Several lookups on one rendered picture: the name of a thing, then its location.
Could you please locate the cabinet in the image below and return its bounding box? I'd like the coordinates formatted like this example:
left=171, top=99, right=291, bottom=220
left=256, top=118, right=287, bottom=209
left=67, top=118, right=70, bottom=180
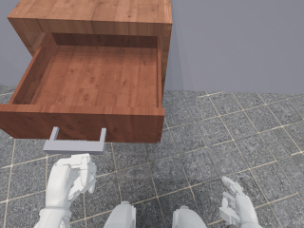
left=7, top=0, right=173, bottom=143

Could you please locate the handle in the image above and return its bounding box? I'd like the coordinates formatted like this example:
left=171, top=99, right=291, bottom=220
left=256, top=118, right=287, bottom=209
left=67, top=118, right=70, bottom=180
left=43, top=126, right=106, bottom=155

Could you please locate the robot left forearm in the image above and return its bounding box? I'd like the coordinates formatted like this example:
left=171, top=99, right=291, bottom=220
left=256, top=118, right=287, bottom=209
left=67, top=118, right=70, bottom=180
left=33, top=207, right=72, bottom=228

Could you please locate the robot left hand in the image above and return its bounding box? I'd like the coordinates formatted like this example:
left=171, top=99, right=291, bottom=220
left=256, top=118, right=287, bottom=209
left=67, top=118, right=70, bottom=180
left=46, top=153, right=97, bottom=209

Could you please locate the robot thigh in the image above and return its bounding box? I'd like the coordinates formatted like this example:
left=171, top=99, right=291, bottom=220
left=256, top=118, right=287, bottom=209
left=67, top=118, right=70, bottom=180
left=172, top=208, right=207, bottom=228
left=104, top=204, right=137, bottom=228

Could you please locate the robot right thigh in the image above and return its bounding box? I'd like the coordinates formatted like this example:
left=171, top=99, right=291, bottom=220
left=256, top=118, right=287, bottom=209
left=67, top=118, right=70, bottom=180
left=172, top=208, right=207, bottom=228

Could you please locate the robot right hand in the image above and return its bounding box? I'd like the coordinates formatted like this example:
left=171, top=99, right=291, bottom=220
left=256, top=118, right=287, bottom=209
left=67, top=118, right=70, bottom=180
left=219, top=176, right=259, bottom=228

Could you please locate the drawer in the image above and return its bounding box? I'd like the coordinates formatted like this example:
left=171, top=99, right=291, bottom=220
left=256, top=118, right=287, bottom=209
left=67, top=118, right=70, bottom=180
left=0, top=32, right=165, bottom=142

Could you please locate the robot left thigh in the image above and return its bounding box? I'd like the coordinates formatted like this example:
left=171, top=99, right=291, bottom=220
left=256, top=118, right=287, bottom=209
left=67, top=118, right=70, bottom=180
left=104, top=204, right=137, bottom=228

